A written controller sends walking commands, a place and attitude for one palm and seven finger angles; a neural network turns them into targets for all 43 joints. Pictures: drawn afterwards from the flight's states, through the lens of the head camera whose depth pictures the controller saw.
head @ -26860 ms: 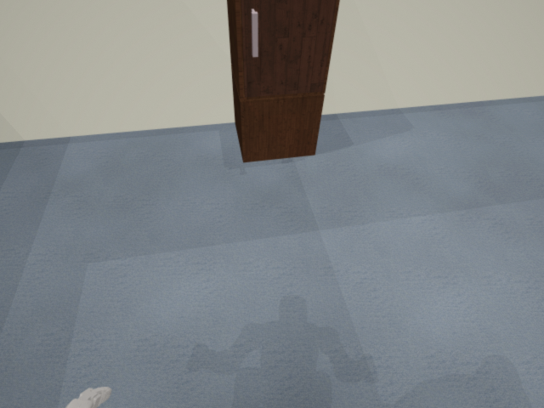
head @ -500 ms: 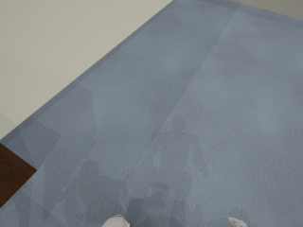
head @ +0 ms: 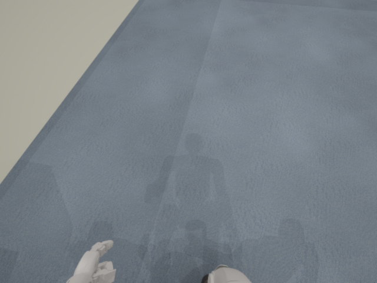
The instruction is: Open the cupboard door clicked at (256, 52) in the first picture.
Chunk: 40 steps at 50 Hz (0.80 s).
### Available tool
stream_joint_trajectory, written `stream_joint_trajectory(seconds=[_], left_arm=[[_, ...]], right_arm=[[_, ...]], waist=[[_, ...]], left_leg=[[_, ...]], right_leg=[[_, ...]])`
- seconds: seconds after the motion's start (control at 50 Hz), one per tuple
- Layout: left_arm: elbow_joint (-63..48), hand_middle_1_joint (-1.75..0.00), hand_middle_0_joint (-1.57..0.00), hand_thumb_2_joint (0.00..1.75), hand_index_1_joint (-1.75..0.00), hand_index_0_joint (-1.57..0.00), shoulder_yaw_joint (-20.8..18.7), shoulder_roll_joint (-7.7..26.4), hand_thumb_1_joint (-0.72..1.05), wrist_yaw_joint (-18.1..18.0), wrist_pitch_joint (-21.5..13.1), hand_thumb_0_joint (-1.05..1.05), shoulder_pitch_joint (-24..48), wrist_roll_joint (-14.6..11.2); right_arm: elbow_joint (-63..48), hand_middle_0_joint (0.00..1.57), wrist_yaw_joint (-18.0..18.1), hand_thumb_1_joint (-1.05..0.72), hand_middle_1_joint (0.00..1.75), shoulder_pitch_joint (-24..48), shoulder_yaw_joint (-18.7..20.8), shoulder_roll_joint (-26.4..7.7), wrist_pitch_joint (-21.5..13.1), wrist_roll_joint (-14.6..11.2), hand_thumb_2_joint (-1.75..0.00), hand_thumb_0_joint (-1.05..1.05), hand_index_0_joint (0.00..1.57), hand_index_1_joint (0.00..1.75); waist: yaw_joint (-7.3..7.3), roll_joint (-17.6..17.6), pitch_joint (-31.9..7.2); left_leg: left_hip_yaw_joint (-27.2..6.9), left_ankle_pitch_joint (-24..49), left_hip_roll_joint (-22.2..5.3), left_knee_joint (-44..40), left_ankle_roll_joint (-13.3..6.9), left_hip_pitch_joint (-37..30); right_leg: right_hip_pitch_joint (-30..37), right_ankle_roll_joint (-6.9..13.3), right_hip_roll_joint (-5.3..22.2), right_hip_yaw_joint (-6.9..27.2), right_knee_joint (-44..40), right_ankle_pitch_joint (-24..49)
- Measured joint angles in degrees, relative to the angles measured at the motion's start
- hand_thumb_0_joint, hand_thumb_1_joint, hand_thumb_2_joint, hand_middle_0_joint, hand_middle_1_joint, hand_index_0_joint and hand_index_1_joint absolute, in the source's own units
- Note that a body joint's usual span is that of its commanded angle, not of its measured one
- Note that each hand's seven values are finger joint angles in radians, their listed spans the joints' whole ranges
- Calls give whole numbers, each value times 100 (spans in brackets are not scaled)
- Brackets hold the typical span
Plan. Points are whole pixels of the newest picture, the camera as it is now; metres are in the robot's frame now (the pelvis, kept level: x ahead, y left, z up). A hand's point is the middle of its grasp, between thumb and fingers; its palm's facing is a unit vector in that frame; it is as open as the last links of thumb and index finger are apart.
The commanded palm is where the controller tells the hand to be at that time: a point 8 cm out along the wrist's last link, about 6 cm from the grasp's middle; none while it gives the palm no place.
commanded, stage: walk to a spot facing it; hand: left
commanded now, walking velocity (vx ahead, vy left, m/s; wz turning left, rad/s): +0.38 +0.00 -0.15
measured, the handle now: out of the picture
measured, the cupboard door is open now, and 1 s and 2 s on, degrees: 47 47 47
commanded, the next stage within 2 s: turn to face it in 0.58 s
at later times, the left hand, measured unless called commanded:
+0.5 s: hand (133, 278) +0.15 +0.14 -0.15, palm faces +0.07 -0.98 -0.17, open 7.4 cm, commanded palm none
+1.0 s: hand (155, 127) +0.59 +0.12 -0.14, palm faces +0.05 -0.97 -0.25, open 7.4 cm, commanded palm none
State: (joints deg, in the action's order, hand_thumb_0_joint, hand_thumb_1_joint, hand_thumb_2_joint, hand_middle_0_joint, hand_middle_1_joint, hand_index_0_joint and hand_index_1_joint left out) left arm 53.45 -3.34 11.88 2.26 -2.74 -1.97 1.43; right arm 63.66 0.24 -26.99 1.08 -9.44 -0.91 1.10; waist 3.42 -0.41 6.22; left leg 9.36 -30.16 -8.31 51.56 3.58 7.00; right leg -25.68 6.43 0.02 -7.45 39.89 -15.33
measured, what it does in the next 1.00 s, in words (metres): walks ahead: left foot, then right foot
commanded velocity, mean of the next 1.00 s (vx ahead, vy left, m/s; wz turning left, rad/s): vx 0.22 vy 0.00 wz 0.18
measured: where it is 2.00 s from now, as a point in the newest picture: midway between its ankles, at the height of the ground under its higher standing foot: (214, 201)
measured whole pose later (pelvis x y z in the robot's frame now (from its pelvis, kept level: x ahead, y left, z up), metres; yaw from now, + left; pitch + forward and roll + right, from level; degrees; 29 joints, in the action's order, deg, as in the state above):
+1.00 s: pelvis +0.47 -0.08 +0.01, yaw +5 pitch +1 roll +1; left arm 54.2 -2.8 11.1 -0.9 -2.6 -5.1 1.4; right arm 63.0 0.6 -19.9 2.7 -10.0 1.5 0.4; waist 3.4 0.1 4.8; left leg 3.3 -32.6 -2.9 64.3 2.6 23.8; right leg -20.3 0.9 7.0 -10.4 35.5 -15.5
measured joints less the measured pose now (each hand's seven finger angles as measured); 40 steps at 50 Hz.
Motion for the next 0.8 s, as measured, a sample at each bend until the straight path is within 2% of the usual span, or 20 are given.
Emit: stream_joint_trajectory(seconds=[0.04, 0.08, 0.18, 0.28, 0.4, 0.48, 0.5, 0.52, 0.54, 0.58, 0.62, 0.66, 0.72, 0.8], left_arm=[[57, -30, -19, 90, -30, -20, 18, -46, 91, -82, -35, 1, -153, -61], [180, -30, -20, 90, -30, -20, 41, -94, 91, -147, -25, 0, -388, -82], [501, -30, -20, 90, -30, -20, -56, -44, 95, -256, -136, -1, -994, -92], [830, -30, -20, 90, -30, -20, 21, -108, 94, -247, -204, -1, -1589, -82], [1126, -30, -20, 90, -30, -20, 143, -317, 92, -294, -225, 0, -2209, -53], [1331, -30, -20, 90, -30, -20, 189, -421, 91, -311, -193, 1, -2506, -26], [1393, -30, -20, 90, -30, -20, 194, -455, 91, -304, -175, 1, -2578, -30], [1435, -30, -20, 90, -30, -20, 198, -519, 91, -287, -147, 1, -2673, -51], [1462, -30, -20, 90, -30, -20, 210, -535, 91, -261, -103, 1, -2676, -89], [1429, -30, -20, 90, -30, -20, 204, -498, 91, -241, 0, 1, -2526, -109], [1293, -30, -20, 90, -30, -20, 144, -436, 91, -220, 63, 1, -2230, -56], [1060, -30, -20, 90, -30, -20, 85, -376, 91, -184, 88, 1, -1869, -2], [711, -30, -20, 90, -30, -20, 38, -327, 91, -169, 90, 1, -1391, 28], [501, -30, -20, 90, -30, -20, -11, -65, 94, -186, 92, 2, -917, 27]], right_arm=[[19, 20, -8, -91, 30, 257, 49, 8, 46, -27, -90, 0, 20, 29], [-78, 20, 8, -91, 30, 548, 93, 15, 29, -9, -90, 1, 20, 29], [-459, 20, -16, -91, 30, 1216, 167, 26, -37, 41, -90, 0, 20, 29], [-632, 20, -84, -91, 30, 1765, 209, -25, -18, 32, -90, 0, 20, 29], [-682, 20, -159, -91, 30, 2277, 172, -38, 7, -1, -90, 0, 20, 29], [-727, 20, -145, -91, 30, 2509, 116, 16, -82, 13, -90, 0, 20, 29], [-742, 20, -131, -91, 30, 2505, 99, 22, -141, 30, -90, 0, 20, 29], [-776, 20, -120, -91, 30, 2457, 79, -4, -212, 69, -90, 0, 20, 29], [-796, 20, -86, -91, 30, 2398, 83, 11, -282, 98, -90, 0, 20, 29], [-797, 20, -35, -91, 30, 2171, 76, 49, -327, 77, -90, 0, 20, 29], [-698, 20, 27, -91, 30, 1859, 90, 66, -330, 69, -90, 0, 20, 29], [-533, 20, 105, -91, 30, 1542, 116, 77, -337, 60, -90, -1, 20, 29], [-273, 20, 137, -93, 30, 1137, 134, -7, -301, 43, -90, -1, 20, 29], [-62, 20, 99, -93, 30, 699, 96, -15, -203, 29, -90, 0, 20, 29]], waist=[[-2, 38, 30], [-21, 86, -25], [-142, 130, -277], [-326, 23, -442], [-583, 69, -415], [-658, 242, -278], [-627, 244, -262], [-596, 136, -302], [-538, 130, -310], [-505, 205, -302], [-494, 225, -314], [-505, 214, -292], [-500, 158, -266], [-261, 82, -230]], left_leg=[[-401, 332, 109, 1466, -95, 778], [-517, 714, 97, 1848, -107, 1411], [-605, 1357, -5, 956, -39, 2405], [-658, 1975, 34, 324, -32, 2830], [-459, 2139, 267, -502, -171, 2765], [-185, 1863, 637, -1316, -441, 2274], [-125, 1963, 728, -1583, -549, 2027], [-192, 2137, 706, -1776, -740, 1788], [-204, 2041, 704, -1622, -798, 1763], [-153, 1654, 744, -1460, -750, 1579], [-171, 1514, 780, -1689, -647, 1280], [-211, 1583, 800, -2073, -549, 957], [-229, 1605, 774, -2555, -517, 514], [-364, 1370, 660, -2649, -353, 184]], right_leg=[[338, -21, -73, 11, -182, -125], [727, -28, -160, 53, -635, -49], [1539, 82, -333, 186, -1691, 112], [2236, 65, -471, 296, -2259, -20], [3024, -11, -475, 373, -2578, -444], [3358, -112, -323, 380, -2265, -951], [3291, -152, -291, 351, -1830, -1111], [3022, -224, -328, 293, -1042, -1222], [2565, -292, -298, 302, 146, -1232], [1612, -345, -202, 483, 2302, -1185], [777, -415, -20, 540, 3302, -850], [111, -497, 222, 591, 3338, -509], [-476, -612, 530, 635, 2360, -171], [-447, -734, 655, 493, 554, 330]])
